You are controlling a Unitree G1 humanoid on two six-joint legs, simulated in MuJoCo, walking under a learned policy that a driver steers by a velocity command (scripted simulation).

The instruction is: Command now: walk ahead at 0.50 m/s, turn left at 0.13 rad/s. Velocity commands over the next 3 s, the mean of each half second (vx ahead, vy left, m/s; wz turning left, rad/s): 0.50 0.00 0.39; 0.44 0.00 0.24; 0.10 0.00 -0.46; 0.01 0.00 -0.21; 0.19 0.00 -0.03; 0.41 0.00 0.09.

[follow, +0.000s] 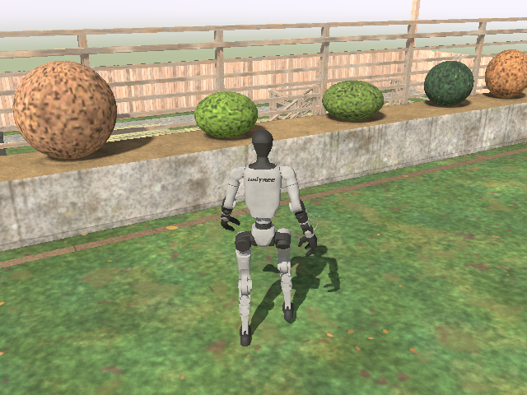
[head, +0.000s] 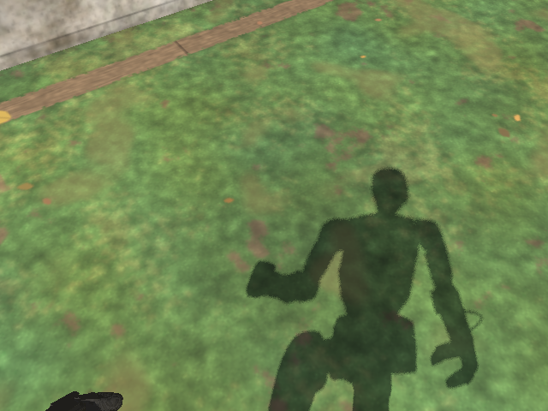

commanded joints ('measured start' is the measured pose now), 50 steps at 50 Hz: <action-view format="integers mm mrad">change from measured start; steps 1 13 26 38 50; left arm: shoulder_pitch -98 125 202 137 34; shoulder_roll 53 70 181 147 54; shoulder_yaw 9 36 79 46 21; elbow -86 14 125 68 65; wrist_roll -9 20 -4 -10 -3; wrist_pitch -31 -40 -30 -63 -17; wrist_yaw -13 2 30 23 -4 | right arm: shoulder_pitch -23 -64 -364 -154 -165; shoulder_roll -194 -115 -49 -120 -138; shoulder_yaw -45 -33 -7 -41 -33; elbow -56 -104 -237 -205 -99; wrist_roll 12 12 7 -14 -39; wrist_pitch -4 25 45 17 0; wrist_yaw -6 -19 37 19 -27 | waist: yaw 28 115 174 82 61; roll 127 -88 4 82 102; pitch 14 -44 74 -104 -26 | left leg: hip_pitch -53 -613 -606 50 -50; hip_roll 241 155 140 260 196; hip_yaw -200 -143 -35 -402 38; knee -84 895 410 -1 -70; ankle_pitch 237 -71 223 168 626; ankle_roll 173 -22 3 243 142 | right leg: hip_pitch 100 551 621 -78 95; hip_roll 44 -197 -208 -70 9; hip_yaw -33 197 -188 6 -47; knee -124 -501 -553 495 -51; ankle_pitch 70 -87 167 -237 263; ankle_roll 4 -198 -167 -26 10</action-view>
